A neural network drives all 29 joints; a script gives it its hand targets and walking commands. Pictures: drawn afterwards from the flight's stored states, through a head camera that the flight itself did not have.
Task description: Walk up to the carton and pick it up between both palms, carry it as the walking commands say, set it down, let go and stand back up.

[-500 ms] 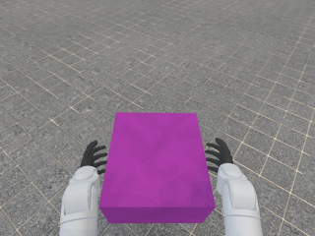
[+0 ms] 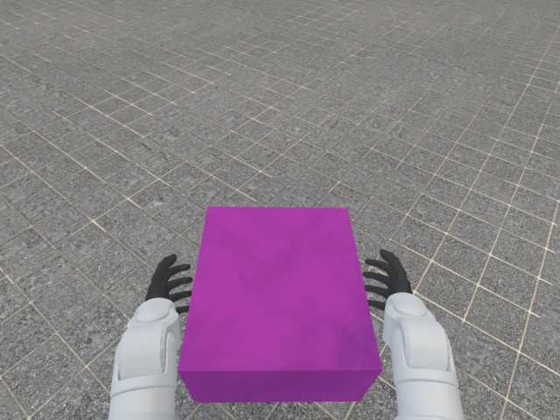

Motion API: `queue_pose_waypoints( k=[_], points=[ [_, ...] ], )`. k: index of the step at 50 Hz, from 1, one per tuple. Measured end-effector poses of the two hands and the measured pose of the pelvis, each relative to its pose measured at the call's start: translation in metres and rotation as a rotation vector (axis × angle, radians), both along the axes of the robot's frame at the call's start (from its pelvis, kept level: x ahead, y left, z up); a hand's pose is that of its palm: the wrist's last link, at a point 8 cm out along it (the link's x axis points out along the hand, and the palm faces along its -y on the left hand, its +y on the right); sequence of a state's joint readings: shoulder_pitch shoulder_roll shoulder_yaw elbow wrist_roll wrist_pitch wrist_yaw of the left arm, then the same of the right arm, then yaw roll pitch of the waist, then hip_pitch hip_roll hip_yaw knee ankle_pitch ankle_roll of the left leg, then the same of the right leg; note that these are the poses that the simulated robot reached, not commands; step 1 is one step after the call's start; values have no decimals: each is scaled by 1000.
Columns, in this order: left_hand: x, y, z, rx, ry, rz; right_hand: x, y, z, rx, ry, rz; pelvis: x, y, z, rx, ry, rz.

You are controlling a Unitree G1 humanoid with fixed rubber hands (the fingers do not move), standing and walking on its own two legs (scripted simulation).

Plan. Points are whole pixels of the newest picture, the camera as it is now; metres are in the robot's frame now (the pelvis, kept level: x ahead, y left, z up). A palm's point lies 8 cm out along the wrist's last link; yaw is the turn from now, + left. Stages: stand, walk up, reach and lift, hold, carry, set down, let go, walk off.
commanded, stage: carry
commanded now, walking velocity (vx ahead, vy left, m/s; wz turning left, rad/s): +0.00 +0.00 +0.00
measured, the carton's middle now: (277, 296) +0.32 +0.01 -0.05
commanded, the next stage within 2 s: none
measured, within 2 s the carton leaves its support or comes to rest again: neither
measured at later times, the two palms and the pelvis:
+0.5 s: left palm (170, 308) +0.25 +0.16 +0.04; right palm (412, 307) +0.26 -0.18 +0.04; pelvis -0.01 -0.01 +0.00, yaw +0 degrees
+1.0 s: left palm (178, 304) +0.26 +0.15 +0.04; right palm (416, 299) +0.27 -0.19 +0.04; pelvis +0.00 -0.03 +0.00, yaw +0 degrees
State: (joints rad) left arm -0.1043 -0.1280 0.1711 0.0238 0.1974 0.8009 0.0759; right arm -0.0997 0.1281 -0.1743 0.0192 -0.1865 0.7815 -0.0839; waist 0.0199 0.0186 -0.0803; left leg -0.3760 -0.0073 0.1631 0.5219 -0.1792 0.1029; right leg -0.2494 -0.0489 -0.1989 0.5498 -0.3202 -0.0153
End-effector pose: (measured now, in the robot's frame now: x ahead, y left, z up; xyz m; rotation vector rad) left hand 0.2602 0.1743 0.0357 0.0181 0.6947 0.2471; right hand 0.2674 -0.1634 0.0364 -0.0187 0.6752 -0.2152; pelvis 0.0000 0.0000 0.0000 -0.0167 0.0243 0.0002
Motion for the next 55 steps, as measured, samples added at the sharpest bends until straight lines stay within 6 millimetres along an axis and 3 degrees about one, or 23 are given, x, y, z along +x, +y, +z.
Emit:
queue_pose_waypoints(
  k=[14,26,36,41,49,55],
  points=[
    [-8,-9,-10,-21,33,-6,-13,-10,-7,11,33,-18,-7,-7,1,-6,-3,-10],
    [-7,-17,8,9,-26,-12,-12,-17,4,14,-26,-16,-5,-13,0,4,-13,-7],
    [-16,-21,-9,5,44,-15,-21,-21,-10,12,44,-14,-12,-17,0,5,-16,-5],
    [-11,-23,-10,0,49,-1,-16,-23,-15,32,49,-24,-13,-20,1,5,12,-8],
    [-1,-26,8,-3,-35,11,-1,-26,4,28,-34,-18,-2,-25,0,10,20,-3],
    [0,-28,1,25,8,-11,0,-28,-2,-5,7,5,7,-27,0,15,-7,-3]
  ],
)
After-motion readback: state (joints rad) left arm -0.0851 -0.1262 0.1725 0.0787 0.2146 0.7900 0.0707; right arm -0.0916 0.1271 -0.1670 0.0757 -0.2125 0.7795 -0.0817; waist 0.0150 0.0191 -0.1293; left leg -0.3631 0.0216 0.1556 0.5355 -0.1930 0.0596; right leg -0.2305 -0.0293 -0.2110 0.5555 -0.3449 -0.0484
